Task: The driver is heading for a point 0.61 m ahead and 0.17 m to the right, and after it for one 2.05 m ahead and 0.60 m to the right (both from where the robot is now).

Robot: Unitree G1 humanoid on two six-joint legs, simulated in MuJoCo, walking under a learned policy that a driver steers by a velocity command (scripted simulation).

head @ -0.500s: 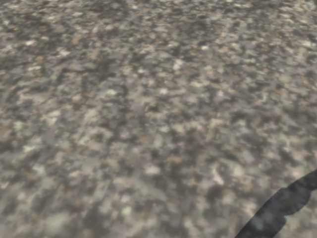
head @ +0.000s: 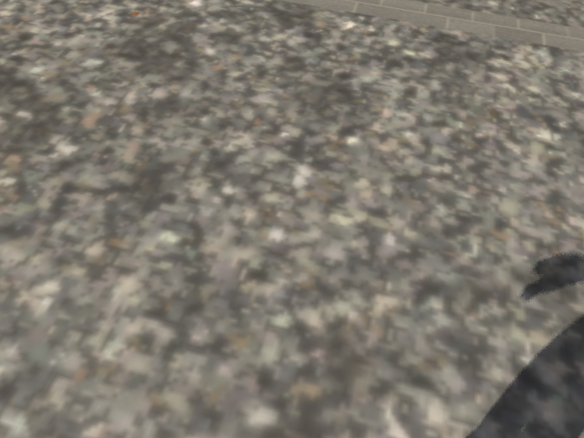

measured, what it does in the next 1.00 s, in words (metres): walks ahead: right foot, then left foot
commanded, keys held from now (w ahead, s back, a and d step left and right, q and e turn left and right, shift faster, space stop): w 0.38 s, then no key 0.34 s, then e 0.28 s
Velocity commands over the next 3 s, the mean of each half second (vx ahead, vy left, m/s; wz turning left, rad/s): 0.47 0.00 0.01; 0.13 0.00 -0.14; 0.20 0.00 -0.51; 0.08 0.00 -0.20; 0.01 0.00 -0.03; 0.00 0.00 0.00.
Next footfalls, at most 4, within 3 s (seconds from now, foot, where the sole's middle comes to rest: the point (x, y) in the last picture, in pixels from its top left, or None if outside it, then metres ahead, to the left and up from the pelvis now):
0.28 right None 0.33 -0.15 -0.78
0.74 left None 0.49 0.07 -0.78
1.14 right None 0.37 -0.17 -0.79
1.60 left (292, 387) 0.63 -0.03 -0.78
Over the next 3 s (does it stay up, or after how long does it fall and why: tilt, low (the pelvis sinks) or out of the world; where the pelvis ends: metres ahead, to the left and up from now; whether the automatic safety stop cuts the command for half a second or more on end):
stays up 0.53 -0.12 -0.01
